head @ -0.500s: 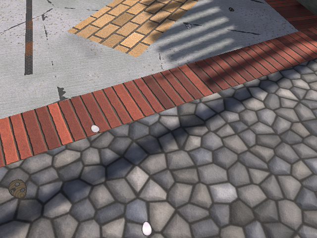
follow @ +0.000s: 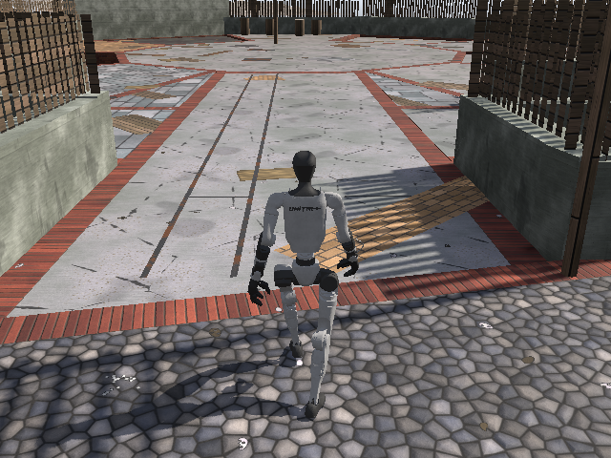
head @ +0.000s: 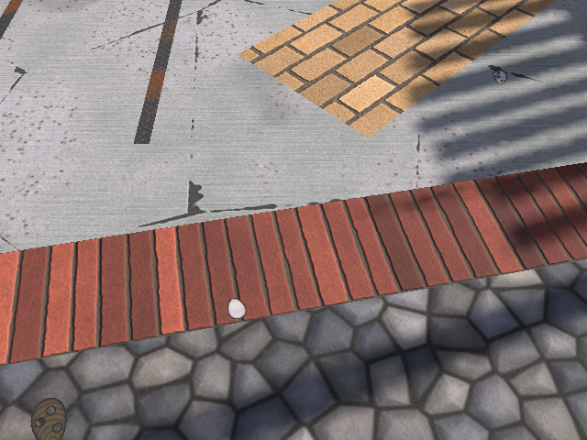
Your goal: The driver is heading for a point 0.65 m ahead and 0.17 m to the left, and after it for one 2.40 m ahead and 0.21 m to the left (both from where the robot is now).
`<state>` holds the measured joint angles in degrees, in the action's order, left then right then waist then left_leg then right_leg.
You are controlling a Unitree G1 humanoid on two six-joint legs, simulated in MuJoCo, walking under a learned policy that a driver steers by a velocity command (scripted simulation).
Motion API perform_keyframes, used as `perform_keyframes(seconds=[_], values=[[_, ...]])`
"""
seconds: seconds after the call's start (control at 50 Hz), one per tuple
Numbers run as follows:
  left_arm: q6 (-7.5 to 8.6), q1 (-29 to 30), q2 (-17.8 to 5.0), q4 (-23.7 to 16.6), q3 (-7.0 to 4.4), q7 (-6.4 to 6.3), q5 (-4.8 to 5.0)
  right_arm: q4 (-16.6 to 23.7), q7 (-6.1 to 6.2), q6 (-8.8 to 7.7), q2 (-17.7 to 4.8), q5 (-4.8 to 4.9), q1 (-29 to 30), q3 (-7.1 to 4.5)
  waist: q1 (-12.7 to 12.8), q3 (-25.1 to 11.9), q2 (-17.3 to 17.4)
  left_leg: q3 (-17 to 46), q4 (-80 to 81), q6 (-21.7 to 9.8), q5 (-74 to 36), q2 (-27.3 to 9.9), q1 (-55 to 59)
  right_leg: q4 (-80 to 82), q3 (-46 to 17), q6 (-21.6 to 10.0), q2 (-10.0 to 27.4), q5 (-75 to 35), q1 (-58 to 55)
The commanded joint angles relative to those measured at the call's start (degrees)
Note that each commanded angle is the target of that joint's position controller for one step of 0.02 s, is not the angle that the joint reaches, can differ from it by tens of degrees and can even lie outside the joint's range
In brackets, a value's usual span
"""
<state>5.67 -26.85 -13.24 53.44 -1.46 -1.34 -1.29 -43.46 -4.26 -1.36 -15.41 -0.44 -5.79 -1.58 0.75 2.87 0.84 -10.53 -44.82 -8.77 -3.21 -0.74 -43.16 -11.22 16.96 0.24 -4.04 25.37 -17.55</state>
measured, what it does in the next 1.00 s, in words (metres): walks ahead, turning left: left foot, then right foot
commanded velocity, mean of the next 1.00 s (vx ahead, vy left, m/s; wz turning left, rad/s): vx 0.89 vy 0.00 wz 0.36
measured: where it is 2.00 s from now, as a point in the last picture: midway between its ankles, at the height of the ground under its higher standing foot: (235, 206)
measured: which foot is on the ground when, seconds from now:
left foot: up 0.00-0.04, down 0.06-0.46, up 0.48-0.86, down 0.88-1.00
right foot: down 0.00-0.02, up 0.04-0.46, down 0.48-0.86, up 0.88-1.00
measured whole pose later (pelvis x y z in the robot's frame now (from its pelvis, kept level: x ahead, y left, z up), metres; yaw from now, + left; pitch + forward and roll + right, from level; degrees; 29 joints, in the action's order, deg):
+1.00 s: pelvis +0.84 +0.19 +0.03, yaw +20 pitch +3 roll -1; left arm 7.2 -24.1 -13.0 48.5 -0.2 3.3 -3.7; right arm -40.7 -1.5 -5.4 -13.6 -2.8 -9.6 0.9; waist 4.6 0.6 0.2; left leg -4.1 -31.3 -2.5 11.5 -2.3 -21.8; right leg -72.6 -2.3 1.8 -0.2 27.9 26.0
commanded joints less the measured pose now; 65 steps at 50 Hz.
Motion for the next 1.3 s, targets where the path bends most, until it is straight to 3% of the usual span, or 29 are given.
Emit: perform_keyframes(seconds=[0.02,0.04,0.06,0.08,0.1,0.12,0.14,0.22,0.38,0.42,0.46,0.48,0.5,0.52,0.56,0.62,0.68,0.8,0.86,0.88,0.9,0.94,0.98,1.02,1.1,1.12,1.16,1.22,1.3], values=[[-0.56,11.6,-15.0,-7.4,-3.38,-2.15,-0.66,-3.6,0.57,0.68,-8.5,0.11,-24.0,-2.62,-16.9,-8.8,-8.1,-0.9,0.0,-3.3,4.2,6.9,36.2,-27.0,-1.8,0.3,16.8,-96.7,16.9],[-1.47,16.0,-15.8,-8.7,-3.81,-1.9,-0.82,-7.3,1.59,0.95,-11.7,0.07,-36.0,-4.41,-22.6,-12.3,-6.0,4.5,3.6,-6.2,8.5,5.7,48.7,-46.9,-3.5,-0.6,16.1,-87.7,24.0],[-1.71,17.5,-11.0,-8.2,-2.94,-0.12,-0.69,-7.9,2.86,1.01,-12.8,1.13,-34.0,-5.5,-19.9,-7.3,3.9,9.9,9.2,-8.8,11.9,3.5,51.6,-71.5,-3.6,-1.4,5.4,-31.2,35.6],[-0.53,15.4,-2.2,-12.6,-0.24,0.58,-1.96,-7.1,3.12,1.48,-15.0,0.55,-27.1,-5.63,-9.6,-3.4,14.0,25.8,4.5,-12.5,1.0,-1.4,54.5,-89.2,-10.3,-0.5,-1.0,3.3,56.4],[0.8,12.0,-2.3,-17.9,0.74,1.11,-0.51,-4.3,3.47,1.57,-16.4,-0.41,-22.7,-5.68,-5.4,-13.1,14.8,51.5,21.1,-21.4,21.9,-10.3,61.2,-91.2,-21.2,-0.2,-0.5,3.1,67.1],[2.07,14.4,-6.6,-17.5,0.59,1.26,-1.44,-2.8,3.92,1.36,-12.9,-0.93,-20.7,-5.44,-5.5,-8.1,3.2,59.0,33.1,-18.5,38.0,-12.8,55.3,-84.7,-23.3,-1.2,2.9,-1.0,69.1],[2.12,16.1,-8.6,-16.7,0.07,1.37,-1.62,-3.1,3.95,0.99,-9.9,-0.95,-18.0,-4.76,-2.6,-2.0,-5.3,55.1,35.1,-14.6,39.8,-11.2,45.3,-78.1,-23.1,-1.1,5.6,-5.4,66.0],[-2.18,18.3,-6.5,-17.5,1.53,1.4,-3.48,-2.4,4.4,-2.87,-9.7,0.06,-14.4,-3.93,2.4,3.8,-7.4,38.0,36.1,-11.9,24.0,-1.8,20.0,-58.8,-21.0,3.5,11.3,-7.5,53.0],[-1.79,34.2,-5.6,-24.5,2.36,2.23,-0.12,-2.9,3.46,-3.34,-11.7,0.63,-20.7,-5.7,-7.2,0.1,1.9,33.1,30.5,-5.0,-7.7,0.9,33.1,-21.9,-17.3,2.1,6.0,-31.1,44.8],[-1.31,29.1,-8.4,-23.3,1.18,1.63,-0.1,-1.9,4.0,-3.24,-13.1,0.39,-18.5,-6.06,-4.4,-3.5,2.7,34.2,23.7,-2.5,-17.7,0.6,36.4,-17.6,-18.2,1.3,3.4,-26.7,35.8],[-0.88,9.4,-14.2,-18.5,-1.61,0.03,0.38,-0.5,3.73,-3.56,-16.5,-0.24,-13.2,-6.6,7.5,-14.4,2.0,32.4,1.3,0.1,-23.5,2.5,33.1,-19.6,-18.4,0.1,3.7,-17.3,14.5],[-0.64,-4.0,-18.2,-16.2,-3.39,-1.25,-0.99,1.2,3.7,-4.37,-10.9,-0.29,-11.3,-5.06,12.6,-21.8,-3.0,28.7,-17.9,0.5,-8.8,5.2,23.9,-20.8,-28.3,-1.3,14.0,1.3,0.2],[-0.68,-2.4,-22.3,-16.5,-4.05,-1.09,-3.83,4.2,3.86,-4.37,-0.6,2.25,-17.7,-2.36,5.2,-27.0,-21.2,22.6,-34.2,2.2,34.9,10.8,6.4,-9.4,-58.8,-5.1,31.3,18.3,-10.4],[-1.31,4.6,-19.6,-16.8,-4.47,-0.51,-2.49,4.2,4.01,-3.85,-4.4,1.1,-17.5,-1.54,3.1,-23.9,-21.9,19.8,-38.3,1.5,27.9,7.0,-0.5,-1.2,-72.8,-8.9,30.2,27.1,-3.8],[-1.48,9.9,-10.0,-15.5,-2.61,0.6,-1.74,3.1,2.97,-2.97,-7.5,-1.69,-10.5,-1.97,2.5,-9.4,-5.4,17.5,-33.2,2.1,18.2,1.8,1.2,-3.0,-51.4,-8.8,22.0,12.0,12.6],[-0.32,3.2,-6.2,-8.8,-1.31,1.23,-1.18,6.7,1.31,-2.26,-3.5,-2.93,-5.1,-0.46,0.4,-3.4,-6.7,19.7,-26.3,3.0,21.4,1.2,2.1,-2.9,-39.8,-9.1,15.9,-4.6,21.2],[0.42,1.9,-8.2,-7.3,-1.74,1.45,0.51,11.0,0.98,-2.15,-4.3,-4.07,1.0,0.75,-1.5,0.3,-5.9,14.5,-16.4,5.6,19.7,-2.3,-2.6,1.0,-38.4,-12.4,15.8,-12.5,24.2],[0.06,-0.3,-14.0,-6.0,-3.61,2.37,1.46,11.8,0.74,-3.31,-4.9,-1.78,6.2,1.99,-1.2,1.9,-4.7,8.5,8.8,7.1,4.3,2.4,26.2,1.8,-29.9,-9.3,13.1,-41.9,34.8],[-0.81,-2.9,-15.1,-5.0,-4.05,2.21,2.78,8.0,3.44,-4.64,-9.2,-3.6,-6.8,-0.16,-6.8,-7.9,-4.9,11.9,16.2,5.1,-1.5,0.2,46.5,-27.3,-27.2,-3.9,6.6,-50.9,34.1],[2.11,-4.2,-2.1,-6.5,0.9,6.71,-6.05,2.9,2.59,-4.75,-11.4,-1.57,-24.2,-0.24,-9.2,-26.4,3.8,26.2,8.2,-9.2,-32.6,-16.3,74.4,-39.9,-23.0,-0.6,-0.9,-17.9,48.8],[3.35,-15.2,1.5,-6.1,1.4,7.47,-4.32,4.0,1.15,-4.38,-12.0,-4.05,-33.0,-0.46,-7.2,-38.6,13.8,41.5,8.9,-21.5,-45.2,-29.6,81.9,-62.3,-25.1,-0.1,-1.6,11.2,52.5],[3.53,0.3,-6.7,-9.0,-0.4,6.05,-0.46,5.3,1.71,-5.11,-10.3,-1.88,-17.1,-1.62,-6.2,-12.7,6.2,35.0,17.9,-15.1,-30.4,-26.8,55.0,-73.4,-21.3,1.1,3.9,6.3,66.9],[2.57,-0.5,-4.8,-8.6,0.73,3.61,-3.02,5.9,3.76,-4.82,-3.2,-1.76,-7.0,0.62,0.1,-12.2,2.5,23.2,21.5,-9.6,-34.9,-21.9,41.1,-63.7,-22.7,2.2,9.8,1.4,56.3],[1.53,2.6,-1.8,-9.5,1.82,4.09,-3.82,6.9,5.65,-5.17,-2.7,-3.08,-2.9,0.12,2.3,-10.5,3.0,16.4,27.4,-8.3,-31.5,-19.9,34.3,-57.3,-20.2,3.2,11.5,2.1,51.4],[-0.13,8.8,0.5,-11.6,2.63,8.57,-2.61,6.6,7.54,-6.32,-10.7,-4.48,-3.6,-3.91,1.7,-8.0,2.1,2.1,31.8,-5.2,-26.5,-14.9,30.0,-40.2,-13.3,2.4,9.8,-14.6,44.9],[-0.42,6.0,0.3,-11.1,2.32,9.47,-2.84,7.7,7.91,-6.34,-10.8,-6.51,-2.6,-4.21,2.5,-8.3,2.7,1.1,30.1,-5.0,-27.7,-15.8,28.9,-45.5,-15.0,1.2,9.6,-23.2,43.1],[-0.71,7.2,-4.0,-12.5,0.61,9.72,-1.76,8.5,8.03,-6.83,-10.2,-5.87,-0.8,-4.15,3.7,-6.3,2.3,0.2,29.2,-3.5,-26.3,-17.7,31.6,-44.2,-17.4,0.0,10.2,-22.4,45.6],[-1.5,15.4,-5.9,-14.2,-0.45,9.78,-2.31,5.9,9.26,-7.15,-9.9,-4.54,-9.0,-4.04,-1.8,-2.2,2.3,-0.1,25.8,-0.4,-13.5,-18.7,50.8,-33.4,-20.0,0.4,13.5,-31.8,62.6],[-1.67,20.9,-5.7,-13.5,-0.66,11.47,-2.1,5.8,9.53,-6.42,-9.4,-5.95,-12.3,-3.44,-5.4,3.1,-0.8,-6.1,23.1,5.8,3.5,-15.2,49.5,-18.7,-15.4,0.0,14.3,-39.4,57.6]])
